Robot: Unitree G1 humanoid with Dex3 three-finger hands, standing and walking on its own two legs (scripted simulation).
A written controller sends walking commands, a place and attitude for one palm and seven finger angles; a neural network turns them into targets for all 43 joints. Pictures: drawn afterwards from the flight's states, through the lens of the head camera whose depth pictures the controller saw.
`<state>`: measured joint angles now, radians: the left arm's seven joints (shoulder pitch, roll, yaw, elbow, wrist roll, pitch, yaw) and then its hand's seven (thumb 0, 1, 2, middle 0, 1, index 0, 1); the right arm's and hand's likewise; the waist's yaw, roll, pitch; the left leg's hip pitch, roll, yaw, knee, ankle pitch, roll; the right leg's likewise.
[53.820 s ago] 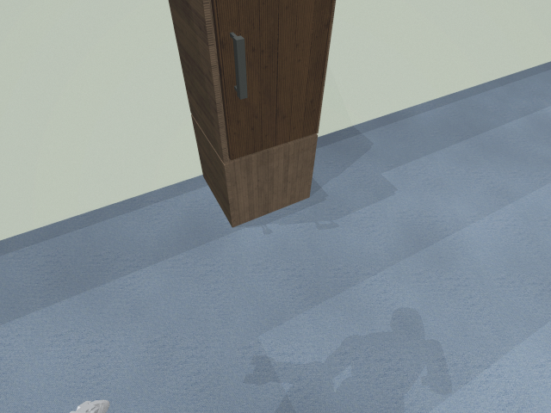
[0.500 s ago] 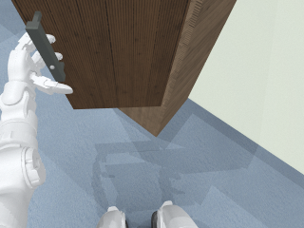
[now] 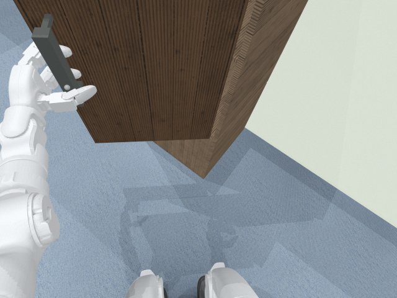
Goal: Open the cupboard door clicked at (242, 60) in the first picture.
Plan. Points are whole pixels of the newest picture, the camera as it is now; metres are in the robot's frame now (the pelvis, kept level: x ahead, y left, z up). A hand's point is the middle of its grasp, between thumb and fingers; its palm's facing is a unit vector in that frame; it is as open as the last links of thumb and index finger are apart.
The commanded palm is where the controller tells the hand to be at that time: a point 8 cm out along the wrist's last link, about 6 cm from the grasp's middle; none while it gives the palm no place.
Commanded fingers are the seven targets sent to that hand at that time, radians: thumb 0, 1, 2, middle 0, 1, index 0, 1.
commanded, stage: close the thumb around the handle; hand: left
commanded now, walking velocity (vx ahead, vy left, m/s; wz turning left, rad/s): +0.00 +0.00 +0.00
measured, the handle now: (64, 65) +0.56 +0.23 +0.08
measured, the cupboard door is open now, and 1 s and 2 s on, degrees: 43 62 90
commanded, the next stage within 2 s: pull the door open along its arc in 0.32 s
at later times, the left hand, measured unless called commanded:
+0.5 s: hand (71, 86) +0.51 +0.21 +0.08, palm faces +0.02 -1.00 +0.00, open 6.1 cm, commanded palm +0.48 +0.25 +0.08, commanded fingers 0.00 0.90 0.90 -0.40 -1.35 -0.40 -1.35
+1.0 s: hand (89, 135) +0.40 +0.16 +0.08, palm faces +0.27 -0.95 +0.12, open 6.4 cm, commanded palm +0.34 +0.20 +0.08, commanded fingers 0.00 0.90 0.90 -0.40 -1.35 -0.40 -1.35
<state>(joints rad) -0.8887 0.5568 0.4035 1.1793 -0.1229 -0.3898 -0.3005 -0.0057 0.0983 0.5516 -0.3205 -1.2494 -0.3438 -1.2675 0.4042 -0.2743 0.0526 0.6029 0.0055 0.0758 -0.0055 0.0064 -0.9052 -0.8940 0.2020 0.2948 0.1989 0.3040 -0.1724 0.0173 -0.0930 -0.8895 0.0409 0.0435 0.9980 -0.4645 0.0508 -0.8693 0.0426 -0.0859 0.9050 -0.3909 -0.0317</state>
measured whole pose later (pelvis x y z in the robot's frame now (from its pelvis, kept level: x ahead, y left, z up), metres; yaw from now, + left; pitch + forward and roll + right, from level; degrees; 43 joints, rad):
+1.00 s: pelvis +0.02 +0.00 +0.01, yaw +0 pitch +15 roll -2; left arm -0.28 0.10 0.17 0.44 -0.17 -0.33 0.15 0.01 0.66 0.76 -0.30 -1.33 -0.32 -1.27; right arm 0.30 -0.24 0.00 0.55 0.00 0.02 0.05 0.01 -0.91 -0.89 0.20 0.29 0.20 0.30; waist -0.04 0.02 -0.14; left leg -0.71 0.02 0.07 0.90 -0.46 0.05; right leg -0.71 0.03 -0.06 0.85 -0.40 -0.02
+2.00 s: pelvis +0.00 -0.06 +0.02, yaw +5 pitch +8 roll +1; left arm 0.10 -0.09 -0.19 0.13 0.05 -0.22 0.53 0.01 -0.17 0.43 -0.32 -1.23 -0.32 -1.24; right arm 0.20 -0.19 0.01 0.57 -0.06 0.01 0.01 0.01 -0.91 -0.89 0.20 0.29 0.20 0.30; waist 0.00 0.03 -0.11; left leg -0.59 0.01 -0.01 0.86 -0.41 -0.02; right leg -0.60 0.02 -0.13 0.88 -0.42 -0.10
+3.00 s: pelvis -0.01 -0.02 +0.01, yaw +3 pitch +8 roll +0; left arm 0.31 0.08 -0.23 -0.10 -0.04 -0.26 0.08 -0.01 -0.50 0.29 -0.16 -0.30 -0.15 -0.31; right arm 0.27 -0.22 0.04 0.43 0.00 -0.04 0.02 0.02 -0.90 -0.89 0.20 0.29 0.20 0.30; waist -0.01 0.03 -0.09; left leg -0.64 0.00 0.04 0.96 -0.46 0.03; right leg -0.65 0.00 -0.08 0.95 -0.44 -0.05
